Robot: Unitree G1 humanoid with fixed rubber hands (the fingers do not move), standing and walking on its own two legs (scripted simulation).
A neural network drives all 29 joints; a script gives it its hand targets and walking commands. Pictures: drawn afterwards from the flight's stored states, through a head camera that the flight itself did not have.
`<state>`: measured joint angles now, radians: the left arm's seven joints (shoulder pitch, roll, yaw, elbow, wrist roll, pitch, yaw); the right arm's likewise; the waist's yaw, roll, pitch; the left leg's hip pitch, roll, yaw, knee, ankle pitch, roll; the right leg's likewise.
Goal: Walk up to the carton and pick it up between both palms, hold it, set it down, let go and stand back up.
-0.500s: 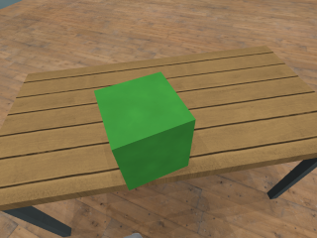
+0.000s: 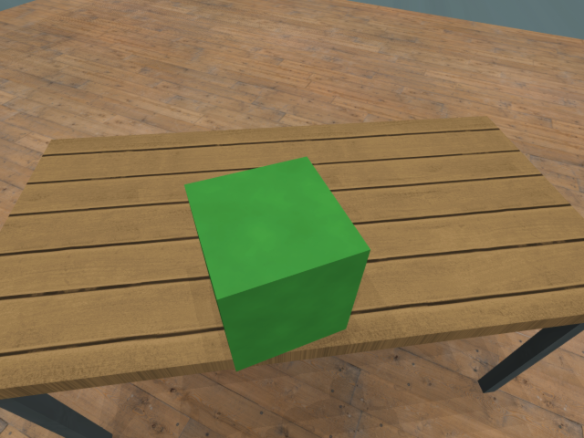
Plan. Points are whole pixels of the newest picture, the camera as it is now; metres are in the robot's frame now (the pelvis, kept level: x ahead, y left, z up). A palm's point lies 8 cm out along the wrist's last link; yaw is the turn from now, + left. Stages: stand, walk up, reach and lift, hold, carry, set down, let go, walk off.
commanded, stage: walk up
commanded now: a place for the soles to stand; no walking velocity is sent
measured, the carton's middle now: (271, 262) +0.40 +0.04 -0.01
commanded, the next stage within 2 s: reach and lift in 1.58 s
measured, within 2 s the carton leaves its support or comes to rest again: neither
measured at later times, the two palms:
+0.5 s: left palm out of the picture +0.05 +0.24 -0.13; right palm out of the picture +0.08 -0.24 -0.12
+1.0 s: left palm out of the picture +0.02 +0.24 -0.14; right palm out of the picture +0.05 -0.23 -0.13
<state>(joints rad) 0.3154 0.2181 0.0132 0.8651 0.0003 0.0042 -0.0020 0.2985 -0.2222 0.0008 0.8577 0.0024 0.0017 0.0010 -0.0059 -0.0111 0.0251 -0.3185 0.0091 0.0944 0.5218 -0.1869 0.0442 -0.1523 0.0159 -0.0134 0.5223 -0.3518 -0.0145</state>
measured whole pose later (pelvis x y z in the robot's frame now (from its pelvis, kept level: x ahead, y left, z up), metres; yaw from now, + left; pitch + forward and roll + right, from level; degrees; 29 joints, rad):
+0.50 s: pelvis +0.01 +0.00 +0.00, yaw +1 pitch -2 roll +0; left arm 0.30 0.20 0.00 0.91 0.00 0.01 0.01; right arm 0.25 -0.21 0.00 0.91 0.00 0.01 -0.01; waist 0.00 -0.01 0.03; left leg -0.28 0.00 0.08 0.51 -0.20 0.05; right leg -0.10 0.01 -0.02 0.48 -0.36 -0.01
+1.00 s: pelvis +0.03 +0.00 +0.00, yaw +2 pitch -1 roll +0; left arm 0.36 0.20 0.01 0.97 0.00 0.00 0.02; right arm 0.33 -0.19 0.00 0.97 -0.01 0.00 -0.02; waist 0.00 -0.01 0.03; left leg -0.26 -0.02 0.06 0.50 -0.23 0.04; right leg -0.06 0.00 -0.03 0.45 -0.37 -0.01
